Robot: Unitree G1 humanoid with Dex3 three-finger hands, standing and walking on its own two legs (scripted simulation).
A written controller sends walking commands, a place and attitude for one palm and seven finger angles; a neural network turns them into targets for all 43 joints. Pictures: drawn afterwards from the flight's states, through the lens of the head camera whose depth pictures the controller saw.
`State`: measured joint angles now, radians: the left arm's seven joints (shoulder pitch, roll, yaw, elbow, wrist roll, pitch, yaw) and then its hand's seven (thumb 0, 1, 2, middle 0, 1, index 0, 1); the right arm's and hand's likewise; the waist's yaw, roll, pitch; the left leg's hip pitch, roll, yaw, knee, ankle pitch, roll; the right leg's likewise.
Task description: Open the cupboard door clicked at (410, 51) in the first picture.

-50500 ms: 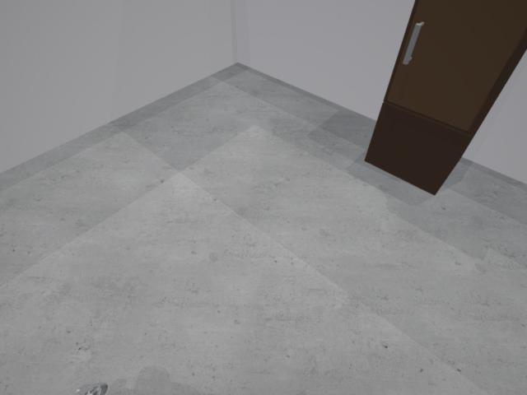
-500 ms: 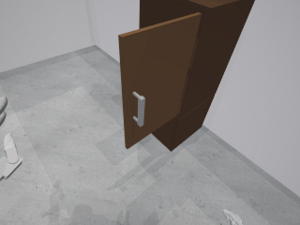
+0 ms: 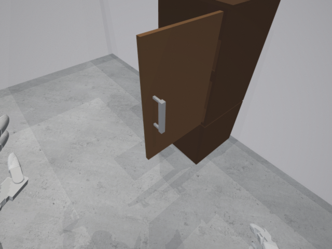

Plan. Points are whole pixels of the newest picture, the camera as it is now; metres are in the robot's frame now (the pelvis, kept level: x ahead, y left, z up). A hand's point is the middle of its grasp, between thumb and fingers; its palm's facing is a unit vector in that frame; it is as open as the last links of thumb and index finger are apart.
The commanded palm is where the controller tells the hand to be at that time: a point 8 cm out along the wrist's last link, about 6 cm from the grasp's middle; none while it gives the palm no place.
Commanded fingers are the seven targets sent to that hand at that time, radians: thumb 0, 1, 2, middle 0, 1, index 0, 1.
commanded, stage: let the arm hang, fingers relaxed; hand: left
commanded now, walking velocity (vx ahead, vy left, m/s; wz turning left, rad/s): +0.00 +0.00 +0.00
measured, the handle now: (158, 115) +0.60 +0.07 -0.05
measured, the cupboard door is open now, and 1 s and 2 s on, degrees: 90 90 90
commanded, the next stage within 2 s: look to check the result in 1.18 s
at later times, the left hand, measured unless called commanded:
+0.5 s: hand out of the picture +0.01 +0.18 -0.17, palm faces +0.06 -0.98 -0.21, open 6.9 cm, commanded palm none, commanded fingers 0.00 0.90 0.90 -0.20 -0.30 -0.20 -0.30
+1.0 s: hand out of the picture +0.01 +0.16 -0.16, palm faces +0.05 -0.98 -0.19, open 7.3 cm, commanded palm none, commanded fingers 0.00 0.90 0.90 -0.20 -0.30 -0.20 -0.30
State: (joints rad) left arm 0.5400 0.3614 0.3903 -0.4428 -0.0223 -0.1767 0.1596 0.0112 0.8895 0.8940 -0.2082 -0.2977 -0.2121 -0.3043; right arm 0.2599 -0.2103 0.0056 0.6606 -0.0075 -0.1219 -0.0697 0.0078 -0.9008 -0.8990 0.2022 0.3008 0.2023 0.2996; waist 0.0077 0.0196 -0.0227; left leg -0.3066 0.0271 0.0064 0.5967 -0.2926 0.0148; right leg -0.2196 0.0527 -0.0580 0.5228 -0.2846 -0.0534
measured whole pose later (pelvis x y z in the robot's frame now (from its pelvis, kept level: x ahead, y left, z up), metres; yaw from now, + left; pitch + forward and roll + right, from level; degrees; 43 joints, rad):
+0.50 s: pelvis +0.00 -0.01 +0.01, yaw +2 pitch -2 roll -1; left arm 0.25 0.19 0.02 1.04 0.01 0.02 0.02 -0.03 0.99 0.89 -0.20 -0.30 -0.21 -0.30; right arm 0.24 -0.18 0.00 1.07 -0.02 0.03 -0.02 0.00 -0.91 -0.90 0.20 0.30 0.20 0.30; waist 0.00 -0.01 0.08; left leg -0.25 0.01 -0.03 0.47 -0.19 -0.01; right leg -0.17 0.05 -0.05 0.44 -0.25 -0.05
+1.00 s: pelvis +0.00 -0.01 +0.01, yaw +1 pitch -2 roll +0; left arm 0.24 0.14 0.01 1.14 0.01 0.00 0.03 0.01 0.92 0.89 -0.20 -0.30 -0.20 -0.30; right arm 0.26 -0.14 0.00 1.15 -0.02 0.01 -0.03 0.00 -0.91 -0.90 0.20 0.30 0.20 0.30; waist -0.01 0.02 0.04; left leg -0.21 0.00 -0.01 0.42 -0.17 0.00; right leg -0.14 0.04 -0.03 0.42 -0.24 -0.05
